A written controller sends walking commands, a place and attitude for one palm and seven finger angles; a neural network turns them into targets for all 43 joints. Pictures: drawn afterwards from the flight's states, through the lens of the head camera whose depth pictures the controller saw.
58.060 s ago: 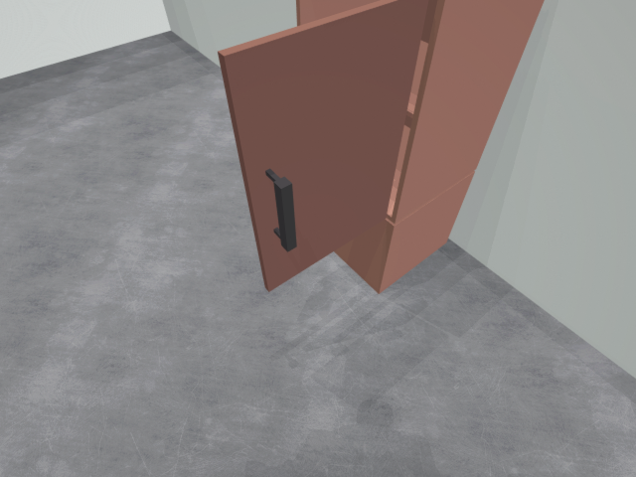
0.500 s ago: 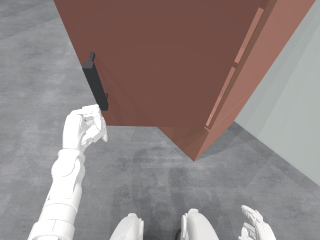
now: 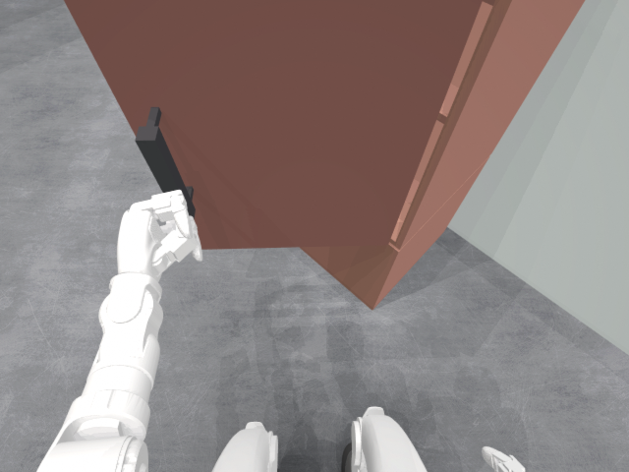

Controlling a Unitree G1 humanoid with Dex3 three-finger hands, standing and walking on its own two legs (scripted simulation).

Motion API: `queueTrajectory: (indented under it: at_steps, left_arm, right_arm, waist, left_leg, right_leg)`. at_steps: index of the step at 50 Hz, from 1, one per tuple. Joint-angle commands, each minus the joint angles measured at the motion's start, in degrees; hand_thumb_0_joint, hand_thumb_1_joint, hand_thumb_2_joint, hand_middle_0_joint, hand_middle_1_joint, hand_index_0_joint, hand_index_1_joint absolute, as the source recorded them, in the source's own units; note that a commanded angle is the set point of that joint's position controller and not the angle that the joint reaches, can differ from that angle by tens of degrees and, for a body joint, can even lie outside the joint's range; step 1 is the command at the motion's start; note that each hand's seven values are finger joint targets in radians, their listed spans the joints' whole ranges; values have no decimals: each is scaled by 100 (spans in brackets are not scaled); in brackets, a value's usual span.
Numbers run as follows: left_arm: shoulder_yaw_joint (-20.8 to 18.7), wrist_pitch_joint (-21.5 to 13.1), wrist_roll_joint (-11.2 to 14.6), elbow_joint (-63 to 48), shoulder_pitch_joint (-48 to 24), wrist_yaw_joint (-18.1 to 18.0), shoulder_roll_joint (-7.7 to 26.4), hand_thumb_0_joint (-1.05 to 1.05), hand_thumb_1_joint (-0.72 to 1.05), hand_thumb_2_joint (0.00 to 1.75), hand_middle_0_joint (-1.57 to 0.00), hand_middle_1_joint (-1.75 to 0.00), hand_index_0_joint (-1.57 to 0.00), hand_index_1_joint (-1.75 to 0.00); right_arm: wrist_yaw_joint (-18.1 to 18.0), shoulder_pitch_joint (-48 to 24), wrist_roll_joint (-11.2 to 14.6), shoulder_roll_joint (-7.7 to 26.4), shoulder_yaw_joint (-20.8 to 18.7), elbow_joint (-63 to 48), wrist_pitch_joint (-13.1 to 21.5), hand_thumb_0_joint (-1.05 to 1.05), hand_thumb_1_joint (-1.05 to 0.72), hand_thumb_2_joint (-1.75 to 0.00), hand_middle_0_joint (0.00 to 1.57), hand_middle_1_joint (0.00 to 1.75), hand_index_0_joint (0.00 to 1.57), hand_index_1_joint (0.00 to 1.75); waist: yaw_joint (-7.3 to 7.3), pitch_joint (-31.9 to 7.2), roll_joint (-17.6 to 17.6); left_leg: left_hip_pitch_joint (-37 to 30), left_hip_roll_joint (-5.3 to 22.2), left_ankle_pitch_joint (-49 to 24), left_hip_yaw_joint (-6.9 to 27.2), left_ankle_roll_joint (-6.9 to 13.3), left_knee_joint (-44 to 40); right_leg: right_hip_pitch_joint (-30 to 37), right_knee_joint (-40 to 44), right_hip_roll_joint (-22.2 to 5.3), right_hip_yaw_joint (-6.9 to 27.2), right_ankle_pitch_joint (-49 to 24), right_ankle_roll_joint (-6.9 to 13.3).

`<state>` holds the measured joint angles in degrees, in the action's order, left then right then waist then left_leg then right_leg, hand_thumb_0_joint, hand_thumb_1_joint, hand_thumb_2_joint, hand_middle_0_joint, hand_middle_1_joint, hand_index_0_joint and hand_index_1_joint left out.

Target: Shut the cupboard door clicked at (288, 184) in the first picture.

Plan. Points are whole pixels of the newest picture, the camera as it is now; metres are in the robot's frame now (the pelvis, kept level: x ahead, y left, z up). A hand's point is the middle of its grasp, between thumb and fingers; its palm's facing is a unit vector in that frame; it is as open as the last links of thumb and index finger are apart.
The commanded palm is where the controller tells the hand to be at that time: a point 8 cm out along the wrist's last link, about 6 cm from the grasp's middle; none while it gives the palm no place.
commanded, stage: bring the fist close to the handle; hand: left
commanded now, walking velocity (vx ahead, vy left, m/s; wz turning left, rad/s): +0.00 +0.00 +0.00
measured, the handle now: (172, 169) +0.51 +0.20 +0.03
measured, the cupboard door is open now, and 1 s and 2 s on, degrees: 46 38 29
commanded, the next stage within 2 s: push the door shut along its arc in 0.10 s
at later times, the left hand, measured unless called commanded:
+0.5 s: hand (199, 205) +0.44 +0.15 +0.04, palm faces -0.05 -1.00 -0.04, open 3.1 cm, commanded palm +0.42 +0.20 +0.04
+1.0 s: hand (200, 180) +0.48 +0.16 +0.04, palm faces -0.18 -0.98 -0.04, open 3.1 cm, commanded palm +0.49 +0.19 +0.04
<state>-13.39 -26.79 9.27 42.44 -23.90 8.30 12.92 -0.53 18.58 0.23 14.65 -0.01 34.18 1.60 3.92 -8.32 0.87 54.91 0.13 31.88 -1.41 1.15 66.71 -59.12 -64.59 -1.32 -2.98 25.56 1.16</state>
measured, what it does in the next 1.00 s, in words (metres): stands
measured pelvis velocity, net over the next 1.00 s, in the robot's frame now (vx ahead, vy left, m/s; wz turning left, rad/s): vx -0.02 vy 0.00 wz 0.01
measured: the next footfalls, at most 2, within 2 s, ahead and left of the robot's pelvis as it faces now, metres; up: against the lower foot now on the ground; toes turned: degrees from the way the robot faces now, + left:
none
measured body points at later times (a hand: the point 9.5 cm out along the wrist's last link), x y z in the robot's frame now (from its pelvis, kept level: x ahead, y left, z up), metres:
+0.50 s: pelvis -0.01 +0.00 -0.01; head +0.11 +0.01 +0.42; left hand +0.44 +0.21 +0.05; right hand +0.08 -0.26 -0.13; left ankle +0.00 +0.11 -0.65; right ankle +0.05 -0.11 -0.65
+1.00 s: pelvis -0.02 +0.00 -0.03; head +0.12 +0.02 +0.40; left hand +0.49 +0.21 +0.05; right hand +0.01 -0.27 -0.13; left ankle +0.00 +0.11 -0.65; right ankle +0.05 -0.11 -0.65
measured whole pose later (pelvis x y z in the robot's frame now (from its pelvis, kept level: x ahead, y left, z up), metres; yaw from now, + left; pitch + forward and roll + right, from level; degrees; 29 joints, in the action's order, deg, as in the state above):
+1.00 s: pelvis -0.02 +0.00 -0.03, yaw +1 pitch +25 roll -3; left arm -14.6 -25.2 7.9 67.5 -54.3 19.8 26.8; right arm -0.8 19.8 0.1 16.6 1.6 36.6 1.1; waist 9.3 -7.3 1.4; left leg 67.2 0.2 31.8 1.0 1.4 74.0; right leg -69.3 -68.9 -1.5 -5.4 24.5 1.3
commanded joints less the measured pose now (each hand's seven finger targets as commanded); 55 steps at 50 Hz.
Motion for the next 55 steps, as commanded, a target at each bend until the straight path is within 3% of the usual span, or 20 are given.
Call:
queueTrajectory:
  at_steps: [1, 3, 5, 9, 11, 13, 17, 18, 28, 31, 34, 35, 37, 40, 43, 45, 48, 51, 53, 55]
  left_arm:
    - [-229, -769, 52, -1518, -2011, -121, 1042, 0, 90, 90, -130, -150, -130, -150]
    - [-233, -829, 8, -1394, -2082, -107, 1131, 0, 90, 90, -130, -150, -130, -150]
    - [25, -761, -28, -1136, -2124, -57, 866, 0, 90, 90, -130, -150, -130, -150]
    - [29, -499, 16, -643, -2142, 55, 857, 0, 90, 90, -130, -150, -130, -150]
    - [-65, -453, 47, -652, -2193, 81, 974, 0, 90, 90, -130, -150, -130, -150]
    - [-70, -506, 27, -747, -2806, 109, 1109, 0, 90, 90, -130, -150, -130, -150]
    - [-118, -737, -55, -594, -3791, 132, 1361, 0, 90, 90, -130, -150, -130, -150]
    - [-170, -775, -81, -485, -3843, 148, 1412, 0, 90, 90, -130, -150, -130, -150]
    - [-277, -317, -36, 595, -3900, 674, 1591, 0, 90, 90, -130, -150, -130, -150]
    - [-306, -304, 16, 640, -4097, 802, 1651, 0, 90, 90, -130, -150, -130, -150]
    - [-170, -311, -11, 915, -4622, 880, 1625, 0, 90, 90, -130, -150, -130, -150]
    - [-293, -299, -34, 1041, -4747, 886, 1822, 0, 90, 90, -130, -150, -130, -150]
    - [-217, -345, -67, 959, -5172, 939, 1863, 0, 90, 90, -130, -150, -130, -150]
    - [-224, -312, -143, 1134, -5261, 1055, 2006, 0, 90, 90, -130, -150, -130, -150]
    - [-79, -263, -152, 1217, -5597, 1188, 1981, 0, 90, 90, -130, -150, -130, -150]
    - [-120, -200, -142, 1248, -5688, 1243, 2048, 0, 90, 90, -130, -150, -130, -150]
    - [119, -116, -164, 1357, -6157, 1293, 1896, 0, 90, 90, -130, -150, -130, -150]
    - [35, -23, -226, 1460, -6416, 1257, 2067, 0, 90, 90, -130, -150, -130, -150]
    - [-157, -42, -261, 1370, -6596, 1251, 2366, 0, 90, 90, -130, -150, -130, -150]
    - [148, 9, -327, 1485, -6734, 1278, 2051, 0, 90, 90, -130, -150, -130, -150]
  right_arm:
    - [-81, 171, -50, 783, -349, -545, 253, 0, -90, -90, 20, 30, 20, 30]
    - [-94, 171, -53, 811, -348, -469, 262, 0, -90, -90, 20, 30, 20, 30]
    - [-81, 135, -48, 809, -339, -442, 257, 0, -90, -90, 20, 30, 20, 30]
    - [-107, 132, -9, 850, -320, -463, 229, 0, -90, -90, 20, 30, 20, 30]
    - [-122, 104, 5, 864, -318, -518, 216, 0, -90, -90, 20, 30, 20, 30]
    - [-152, 122, 1, 872, -303, -463, 234, 0, -90, -90, 20, 30, 20, 30]
    - [-207, 181, -27, 890, -281, -368, 276, 0, -90, -90, 20, 30, 20, 30]
    - [-194, 168, -40, 889, -291, -308, 289, 0, -90, -90, 20, 30, 20, 30]
    - [-106, 542, 6, 982, -296, -324, 96, 0, -90, -90, 20, 30, 20, 30]
    - [-108, 619, 20, 992, -302, -322, 34, 0, -90, -90, 20, 30, 20, 30]
    - [-126, 649, 29, 996, -264, -239, 29, 0, -90, -90, 20, 30, 20, 30]
    - [-136, 691, 27, 1033, -259, -199, 22, 0, -90, -90, 20, 30, 20, 30]
    - [-152, 746, 16, 1040, -248, -207, 58, 0, -90, -90, 20, 30, 20, 30]
    - [-137, 808, -8, 1093, -246, -135, 60, 0, -90, -90, 20, 30, 20, 30]
    - [-122, 881, -16, 1112, -225, -92, 71, 0, -90, -90, 20, 30, 20, 30]
    - [-110, 925, -25, 1155, -227, -81, 61, 0, -90, -90, 20, 30, 20, 30]
    - [-115, 961, -20, 1171, -216, -29, 76, 0, -90, -90, 20, 30, 20, 30]
    - [-110, 1040, -43, 1214, -197, -12, 83, 0, -90, -90, 20, 30, 20, 30]
    - [-114, 1093, -69, 1242, -188, 8, 95, 0, -90, -90, 20, 30, 20, 30]
    - [-91, 1129, -81, 1230, -180, 39, 87, 0, -90, -90, 20, 30, 20, 30]
  waist:
    - [-37, -2421, 119]
    - [-3, -2397, 128]
    - [91, -2108, 195]
    - [119, -1908, -24]
    - [59, -2005, -24]
    - [158, -2150, 184]
    - [344, -2244, 166]
    - [285, -2445, 374]
    - [345, -2731, 257]
    - [449, -2590, -29]
    - [651, -2179, -18]
    - [686, -2068, -121]
    - [771, -2152, 91]
    - [754, -2619, 420]
    - [863, -2670, 691]
    - [882, -2775, 705]
    - [1085, -2619, 777]
    - [1146, -2574, 716]
    - [1098, -2879, 906]
    - [1209, -2819, 1032]
  left_leg:
    - [-669, -74, -1748, 177, -32, -884]
    - [-683, -61, -1689, 214, -38, -883]
    - [-668, -52, -1452, 246, -54, -934]
    - [-474, -76, -1129, 247, -28, -979]
    - [-462, -91, -1133, 245, -21, -985]
    - [-601, -71, -1270, 290, -24, -915]
    - [-592, -76, -1244, 389, 1, -763]
    - [-692, -76, -1265, 383, -23, -726]
    - [-572, -50, -1966, 377, -15, -598]
    - [-379, -51, -1753, 364, 29, -580]
    - [-104, -53, -1256, 369, 69, -549]
    - [23, -48, -1110, 384, 84, -535]
    - [-42, -74, -1079, 410, 108, -497]
    - [-262, -50, -1199, 462, 81, -408]
    - [-441, -28, -1285, 531, 65, -385]
    - [-534, -10, -1333, 577, 61, -356]
    - [-562, 17, -1246, 649, 66, -325]
    - [-443, 21, -1103, 670, 83, -287]
    - [-575, 32, -1351, 703, 65, -226]
    - [-769, 51, -1421, 792, 33, -221]
  right_leg:
    - [2109, 647, 94, 286, -1614, 20]
    - [1996, 631, 100, 271, -1513, 22]
    - [1729, 675, 102, 207, -1227, 26]
    - [1713, 804, 92, 220, -905, 15]
    - [1808, 809, 84, 254, -912, 26]
    - [1655, 708, 76, 234, -1046, 28]
    - [1419, 582, 98, 240, -964, 25]
    - [1373, 546, 84, 259, -971, 29]
    - [1512, 418, 110, 230, -1635, 33]
    - [1571, 505, 128, 265, -1543, 13]
    - [1263, 589, 137, 294, -1078, 2]
    - [1228, 622, 144, 313, -918, 4]
    - [1095, 590, 160, 297, -813, 29]
    - [929, 490, 156, 289, -819, 54]
    - [698, 463, 175, 236, -793, 69]
    - [593, 440, 188, 207, -774, 79]
    - [262, 429, 204, 160, -672, 70]
    - [183, 420, 220, 149, -540, 73]
    - [186, 328, 219, 135, -674, 97]
    - [-145, 293, 222, 69, -654, 104]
